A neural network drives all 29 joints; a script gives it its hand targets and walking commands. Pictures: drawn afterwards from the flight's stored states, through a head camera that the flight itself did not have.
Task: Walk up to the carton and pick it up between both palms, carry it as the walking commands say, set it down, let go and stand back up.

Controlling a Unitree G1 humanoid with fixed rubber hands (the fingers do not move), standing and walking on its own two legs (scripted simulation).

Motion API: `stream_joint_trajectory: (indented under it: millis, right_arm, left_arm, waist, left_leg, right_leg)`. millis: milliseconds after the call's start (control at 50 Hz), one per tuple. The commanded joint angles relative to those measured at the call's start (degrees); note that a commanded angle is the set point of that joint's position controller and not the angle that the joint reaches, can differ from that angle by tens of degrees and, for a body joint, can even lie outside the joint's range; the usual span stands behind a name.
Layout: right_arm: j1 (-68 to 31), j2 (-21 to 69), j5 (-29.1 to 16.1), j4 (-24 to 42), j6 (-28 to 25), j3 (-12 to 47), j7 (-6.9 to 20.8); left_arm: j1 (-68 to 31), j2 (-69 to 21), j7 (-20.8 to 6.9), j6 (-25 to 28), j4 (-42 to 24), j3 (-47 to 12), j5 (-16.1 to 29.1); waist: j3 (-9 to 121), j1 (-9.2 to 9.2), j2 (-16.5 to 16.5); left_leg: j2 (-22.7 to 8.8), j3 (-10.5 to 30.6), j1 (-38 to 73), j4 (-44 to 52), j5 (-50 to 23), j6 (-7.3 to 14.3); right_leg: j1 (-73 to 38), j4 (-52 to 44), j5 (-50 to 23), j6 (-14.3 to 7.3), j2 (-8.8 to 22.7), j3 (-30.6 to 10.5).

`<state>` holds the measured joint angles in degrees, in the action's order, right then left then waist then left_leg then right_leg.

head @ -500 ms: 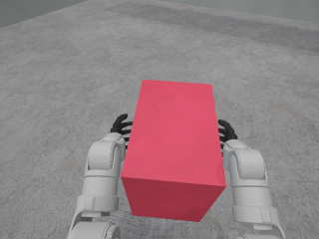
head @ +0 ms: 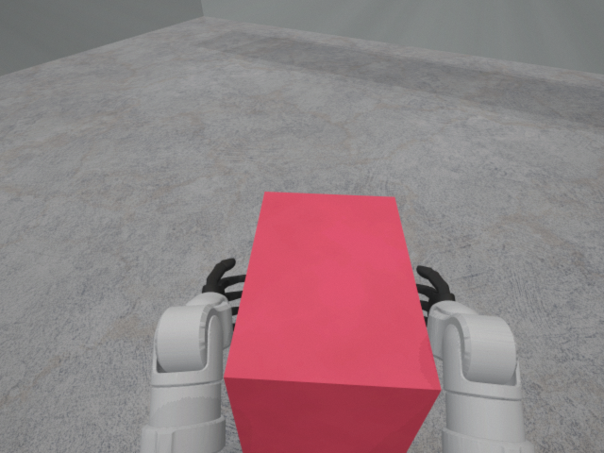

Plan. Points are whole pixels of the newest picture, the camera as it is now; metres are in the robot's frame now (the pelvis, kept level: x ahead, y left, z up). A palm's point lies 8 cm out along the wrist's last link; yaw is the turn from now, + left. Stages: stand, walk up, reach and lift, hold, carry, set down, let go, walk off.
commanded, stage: carry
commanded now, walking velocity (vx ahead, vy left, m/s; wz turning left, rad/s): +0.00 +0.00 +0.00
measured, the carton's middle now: (324, 330) +0.29 +0.01 +0.03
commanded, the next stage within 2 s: none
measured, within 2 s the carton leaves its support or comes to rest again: neither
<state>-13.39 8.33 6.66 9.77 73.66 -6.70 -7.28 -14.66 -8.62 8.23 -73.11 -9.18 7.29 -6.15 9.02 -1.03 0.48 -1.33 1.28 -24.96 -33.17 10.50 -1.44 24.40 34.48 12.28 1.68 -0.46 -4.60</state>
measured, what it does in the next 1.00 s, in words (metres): stands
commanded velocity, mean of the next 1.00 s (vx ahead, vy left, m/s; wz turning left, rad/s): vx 0.00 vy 0.00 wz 0.00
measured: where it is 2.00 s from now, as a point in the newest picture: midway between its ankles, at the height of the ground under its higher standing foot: outside the picture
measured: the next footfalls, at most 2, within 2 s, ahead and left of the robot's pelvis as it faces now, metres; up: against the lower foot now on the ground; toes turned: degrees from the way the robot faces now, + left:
left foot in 1.86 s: +0.31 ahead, +0.09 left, +0.00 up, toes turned +6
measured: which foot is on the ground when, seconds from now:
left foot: down 0.00-1.00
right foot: down 0.00-1.00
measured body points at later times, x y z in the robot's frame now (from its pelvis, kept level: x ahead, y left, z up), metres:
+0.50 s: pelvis +0.00 +0.01 +0.00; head -0.03 +0.00 +0.45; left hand +0.28 +0.14 +0.09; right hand +0.27 -0.14 +0.08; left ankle +0.07 +0.14 -0.72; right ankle +0.06 -0.14 -0.72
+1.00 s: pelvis +0.00 +0.01 +0.00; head -0.03 +0.01 +0.45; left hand +0.28 +0.16 +0.08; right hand +0.28 -0.13 +0.07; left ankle +0.07 +0.14 -0.72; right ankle +0.06 -0.14 -0.72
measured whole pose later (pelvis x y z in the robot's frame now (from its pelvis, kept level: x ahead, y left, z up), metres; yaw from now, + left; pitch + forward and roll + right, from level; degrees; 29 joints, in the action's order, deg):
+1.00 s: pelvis +0.00 +0.01 +0.00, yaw +0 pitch +2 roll +0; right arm -12.7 8.2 8.0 7.8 69.1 -7.2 -5.5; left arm -14.3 -8.6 7.0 -68.5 -6.7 6.3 -7.3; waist 7.2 -1.1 0.0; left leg -0.6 0.4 -24.6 -32.3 9.8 -0.7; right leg 23.9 33.0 11.4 2.8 0.5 -5.3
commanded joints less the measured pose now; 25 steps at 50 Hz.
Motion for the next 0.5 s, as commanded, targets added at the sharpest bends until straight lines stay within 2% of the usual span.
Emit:
stream_joint_trajectory:
  millis: [0, 20, 40, 60, 80, 100, 120, 140, 160, 180, 200, 220, 240, 260, 280, 300, 320, 340, 360, 380, 400, 420, 440, 460, 480]
  right_arm:
    - [-34.29, 55.34, -24.22, 11.17, -2.97, 37.12, 15.42]
    - [-31.4, 55.52, -23.67, 8.16, -2.5, 36.44, 15.13]
    - [-33.8, 55.2, -23.57, 10.41, -2.76, 36.42, 15.07]
    - [-33.51, 56.36, -23.54, 8.86, -2.59, 36.21, 15.09]
    - [-32.66, 56.12, -23.38, 9.06, -2.91, 36.1, 15.23]
    - [-31.68, 55.01, -23.14, 8.72, -2.87, 36.77, 15.48]
    - [-32.6, 54.95, -23.23, 8.31, -2.81, 36.65, 15.42]
    - [-35.22, 54.97, -23.86, 12.11, -3.33, 38.05, 14.93]
    - [-31.78, 55.18, -24.15, 9.87, -2.95, 38.47, 15.11]
    - [-30.2, 55.17, -23.44, 7.89, -2.82, 37.3, 15.33]
    - [-31.83, 55.72, -23.9, 8.98, -3.04, 37.67, 15.38]
    - [-31.44, 55.61, -23.15, 7.94, -3.21, 36.88, 15.54]
    - [-33.33, 55.85, -24.4, 8.98, -3.51, 37.76, 15.67]
    - [-31.34, 55.19, -23.93, 8.62, -3.24, 37.68, 15.62]
    - [-33.55, 54.94, -24.65, 10.12, -3.16, 38.23, 15.65]
    - [-36.08, 54.71, -25.25, 12.41, -3.29, 38.72, 15.65]
    - [-33.15, 54.9, -25.03, 12.81, -3.74, 39.5, 15.74]
    - [-34.52, 55.12, -25.36, 11.9, -3.6, 39.12, 15.83]
    - [-32.56, 55.4, -25.01, 10.89, -3.08, 39.02, 15.68]
    - [-34.24, 54.52, -25.27, 11.97, -3.62, 38.72, 15.72]
    - [-31.83, 54.53, -24.44, 11.92, -3.62, 38.88, 15.76]
    - [-35.7, 54.33, -25.51, 14.51, -3.87, 39.27, 16.06]
    - [-32.58, 54.72, -24.72, 10.86, -3.41, 38.66, 16.21]
    - [-32.11, 53.61, -23.8, 12.06, -3.27, 38.34, 16.04]
    - [-32.87, 54.84, -24.76, 11.64, -3.17, 38.6, 15.96]
  left_arm:
    - [-33.19, -57.43, -17.25, 1.88, -8.73, -41.24, 26.65]
    - [-33.87, -56.68, -17.05, 1.61, -9.49, -41.29, 26.85]
    - [-34.92, -57.69, -17.21, 1.58, -9.07, -41.25, 26.96]
    - [-34.05, -57.62, -17.31, 1.51, -8.77, -40.95, 26.47]
    - [-33.48, -58.39, -17.38, 1.81, -8.63, -41.51, 27.01]
    - [-32.82, -56.83, -17.64, 1.85, -8.06, -40.79, 26.72]
    - [-32.33, -56.89, -17.34, 1.87, -7.07, -40.31, 26.01]
    - [-31.64, -57.88, -17.87, 1.88, -6.67, -40.26, 26.49]
    - [-28.97, -56.67, -17.52, 1.83, -6.4, -39.65, 25.51]
    - [-30.19, -56.99, -17.16, 2.01, -6.71, -40.37, 25.62]
    - [-30.1, -56.94, -16.94, 2.19, -6.83, -40.37, 24.89]
    - [-33.15, -58.0, -17.44, 2.25, -7.35, -41.27, 26.4]
    - [-33.37, -57.6, -17.17, 2.73, -9.09, -41.69, 26.17]
    - [-30.62, -56.55, -17.33, 2.19, -8.16, -40.37, 25.35]
    - [-29.81, -57.29, -17.04, 2.37, -6.32, -39.92, 24.85]
    - [-28.91, -58.04, -16.96, 2.35, -5.17, -39.22, 24.47]
    - [-29.89, -56.9, -16.99, 3.11, -8.87, -40.73, 25.07]
    - [-29.53, -56.74, -16.7, 3.18, -7.79, -39.61, 24.33]
    - [-30.23, -56.93, -16.56, 2.76, -9.19, -39.6, 24.47]
    - [-28.16, -56.81, -16.26, 3.06, -7.08, -39.4, 23.57]
    - [-29.82, -57.42, -16.37, 3.11, -9.72, -40.38, 24.4]
    - [-29.61, -57.48, -16.45, 3.24, -9.33, -39.9, 24.09]
    - [-31.44, -55.9, -16.59, 3.18, -10.32, -40.27, 24.37]
    - [-29.13, -56.61, -16.65, 2.86, -8.24, -39.9, 23.84]
    - [-27.34, -56.66, -16.71, 2.58, -7.34, -39.63, 23.44]
  waist:
    - [16.38, 0.99, -0.43]
    - [17.21, 0.78, 1.96]
    - [15.5, 0.86, 1.44]
    - [16.93, 0.71, 1.27]
    - [15.04, 0.73, 0.92]
    - [15.33, 0.72, -0.16]
    - [16.47, 0.73, -0.78]
    - [18.55, 0.97, -5.98]
    - [17.8, 0.81, -5.46]
    - [17.6, 0.86, -3.56]
    - [17.94, 0.7, -2.08]
    - [14.9, 0.64, -0.95]
    - [15.87, 0.76, 1.03]
    - [14.53, 0.85, 0.6]
    - [16.06, 0.69, 0.47]
    - [14.16, 0.61, -0.4]
    - [17.03, 0.48, -2.88]
    - [16.18, 0.55, -3.06]
    - [16.06, 0.67, -1.36]
    - [17.64, 0.61, 0.63]
    - [17.11, 0.36, 2.25]
    - [17.62, 0.64, 0.57]
    - [16.09, 0.62, 1.02]
    - [14.56, 0.66, 0.49]
    - [16.6, 0.65, -1.25]
  left_leg:
    - [-5.43, 4.0, 10.53, 8.06, 8.95, 3.42]
    - [-4.72, 3.38, 10.49, 7.21, 8.37, 3.65]
    - [-5.3, 3.46, 8.38, 8.5, 9.04, 3.42]
    - [-5.22, 3.46, 8.23, 7.83, 7.44, 3.67]
    - [-5.22, 3.22, 7.2, 7.76, 8.82, 3.39]
    - [-5.55, 4.0, 8.98, 7.48, 8.02, 3.56]
    - [-4.69, 2.58, 8.96, 5.84, 5.65, 3.2]
    - [-3.32, 1.13, 9.12, 2.16, 3.1, 2.9]
    - [-2.62, 0.82, 9.15, 1.21, 3.44, 3.02]
    - [-3.38, 1.24, 10.5, 2.99, 1.97, 2.83]
    - [-3.71, 1.37, 11.1, 3.41, 0.65, 2.58]
    - [-3.8, 2.54, 8.28, 5.57, 3.7, 2.78]
    - [-4.05, 2.12, 9.94, 4.78, 5.41, 2.96]
    - [-4.49, 2.06, 8.57, 5.24, 5.62, 2.8]
    - [-3.26, 1.68, 7.8, 5.08, 5.53, 3.14]
    - [-3.77, 2.75, 6.89, 6.99, 7.61, 3.2]
    - [-3.57, 2.53, 7.3, 5.17, 6.86, 3.34]
    - [-4.92, 3.09, 7.13, 6.21, 3.98, 2.94]
    - [-5.59, 3.88, 8.73, 6.18, 3.41, 2.87]
    - [-5.68, 3.81, 10.16, 5.8, 1.2, 2.88]
    - [-5.28, 3.62, 8.62, 6.57, 1.22, 2.98]
    - [-4.87, 2.9, 9.86, 5.61, 2.86, 2.8]
    - [-4.47, 3.47, 9.83, 5.68, 4.12, 3.2]
    - [-5.14, 3.07, 8.37, 7.11, 4.89, 3.17]
    - [-5.13, 3.63, 10.5, 6.6, 3.51, 3.4]
  right_leg:
    - [-1.08, -6.52, 4.69, -2.3, 3.97, -0.7]
    - [-2.27, -5.16, 3.06, -2.45, 3.32, -0.3]
    - [-3.53, -3.85, 1.87, -2.39, 2.65, 1.1]
    - [-5.38, -3.98, -0.38, -2.6, 3.14, 0.96]
    - [-4.61, -4.96, 1.04, -2.89, 2.9, 0.18]
    - [-3.42, -5.55, -1.05, -2.64, 4.08, -0.93]
    - [-4.39, -5.66, -2.45, -3.07, 5.09, -1.74]
    - [-5.58, -8.25, -1.82, -3.08, 6.44, -2.91]
    - [-4.61, -8.16, -1.45, -3.0, 6.62, -3.52]
    - [-3.59, -7.12, -2.22, -3.31, 6.4, -3.11]
    - [-3.81, -6.07, -1.31, -2.96, 6.07, -1.46]
    - [-2.65, -6.14, 1.91, -2.63, 4.81, -0.81]
    - [-1.33, -7.56, 3.7, -3.11, 5.46, -2.49]
    - [-2.97, -7.51, 4.2, -3.07, 5.07, -0.83]
    - [-3.86, -6.24, 3.81, -2.95, 4.41, -0.32]
    - [-4.2, -6.32, 4.2, -2.83, 4.04, -0.53]
    - [-5.5, -6.97, 4.04, -2.35, 4.91, -1.05]
    - [-5.92, -5.63, 1.26, -2.44, 4.28, 0.67]
    - [-5.97, -6.1, 0.42, -2.95, 4.57, -0.21]
    - [-5.54, -4.95, -2.15, -2.86, 4.68, -0.31]
    - [-7.46, -4.51, -3.38, -2.77, 4.68, 0.16]
    - [-5.39, -5.91, -2.65, -2.96, 4.88, -0.62]
    - [-3.32, -6.6, 0.89, -2.66, 5.6, -2.0]
    - [-4.27, -5.55, 0.14, -2.19, 4.5, 0.27]
    - [-3.72, -6.29, 0.27, -2.36, 5.28, -1.26]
